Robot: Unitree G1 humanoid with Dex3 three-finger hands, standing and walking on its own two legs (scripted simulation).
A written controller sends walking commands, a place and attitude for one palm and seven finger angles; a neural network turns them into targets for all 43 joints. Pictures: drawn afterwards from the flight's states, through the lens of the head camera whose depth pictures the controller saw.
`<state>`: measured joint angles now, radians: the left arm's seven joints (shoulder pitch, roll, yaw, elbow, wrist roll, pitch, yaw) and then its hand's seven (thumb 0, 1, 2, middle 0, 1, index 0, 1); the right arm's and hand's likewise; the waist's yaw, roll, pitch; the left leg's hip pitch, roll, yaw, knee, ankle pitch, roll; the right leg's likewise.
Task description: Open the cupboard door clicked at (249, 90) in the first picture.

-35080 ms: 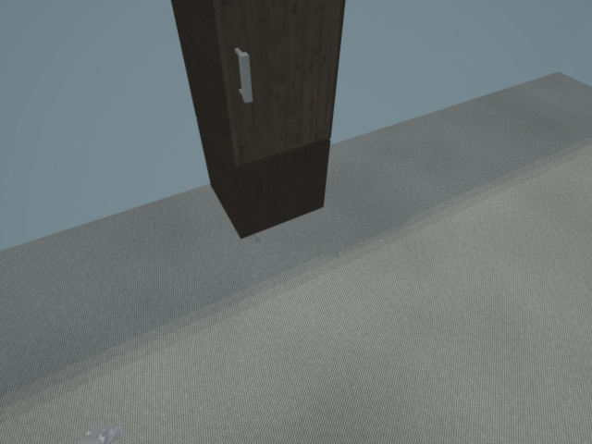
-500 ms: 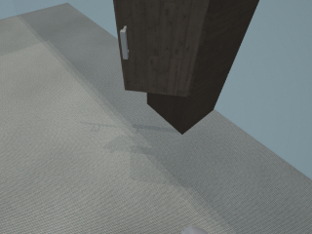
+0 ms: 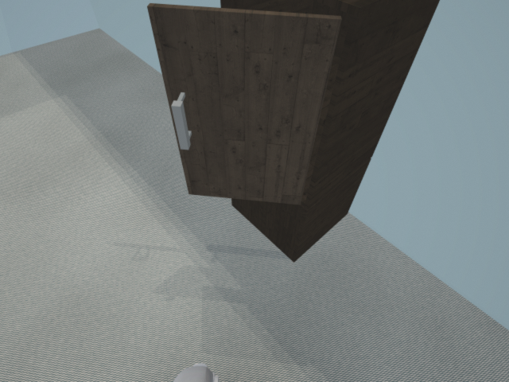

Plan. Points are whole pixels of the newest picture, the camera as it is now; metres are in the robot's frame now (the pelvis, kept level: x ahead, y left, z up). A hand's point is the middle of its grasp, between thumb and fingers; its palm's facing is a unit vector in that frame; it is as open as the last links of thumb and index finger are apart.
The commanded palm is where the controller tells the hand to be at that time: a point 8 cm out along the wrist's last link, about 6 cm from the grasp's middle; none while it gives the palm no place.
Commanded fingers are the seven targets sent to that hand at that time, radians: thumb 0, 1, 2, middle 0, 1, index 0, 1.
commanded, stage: take the last steps up to it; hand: left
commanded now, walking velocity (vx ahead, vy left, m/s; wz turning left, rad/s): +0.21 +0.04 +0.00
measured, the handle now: (183, 121) +0.70 +0.23 -0.02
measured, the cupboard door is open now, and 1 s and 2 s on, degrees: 41 41 41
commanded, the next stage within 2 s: come to a stop and stand still in 0.12 s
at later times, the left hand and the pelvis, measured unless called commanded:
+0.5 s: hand (145, 353) +0.20 +0.23 -0.19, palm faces +0.00 -0.98 -0.22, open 7.4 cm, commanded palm none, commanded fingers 0.00 0.90 0.90 -0.20 -0.30 -0.20 -0.30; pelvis +0.13 +0.04 -0.02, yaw -2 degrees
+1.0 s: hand (123, 369) +0.17 +0.26 -0.19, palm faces -0.01 -0.97 -0.23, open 7.4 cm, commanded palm none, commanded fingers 0.00 0.90 0.90 -0.20 -0.30 -0.20 -0.30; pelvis +0.12 +0.07 -0.02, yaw -1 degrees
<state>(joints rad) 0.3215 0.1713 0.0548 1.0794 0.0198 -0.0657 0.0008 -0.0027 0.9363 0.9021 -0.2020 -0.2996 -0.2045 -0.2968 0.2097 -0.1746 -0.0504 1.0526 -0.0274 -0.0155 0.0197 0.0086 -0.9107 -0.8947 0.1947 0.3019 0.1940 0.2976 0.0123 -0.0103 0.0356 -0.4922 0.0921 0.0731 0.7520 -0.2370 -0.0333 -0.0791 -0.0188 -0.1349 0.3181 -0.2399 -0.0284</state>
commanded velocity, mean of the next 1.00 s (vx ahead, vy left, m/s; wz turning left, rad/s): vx -0.07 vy -0.01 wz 0.00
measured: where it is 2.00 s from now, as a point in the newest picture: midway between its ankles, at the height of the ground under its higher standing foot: outside the picture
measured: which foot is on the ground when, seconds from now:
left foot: up 0.00-0.10, down 0.12-0.54, up 0.56-0.76, down 0.78-1.00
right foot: down 0.00-0.12, up 0.14-0.46, down 0.48-1.00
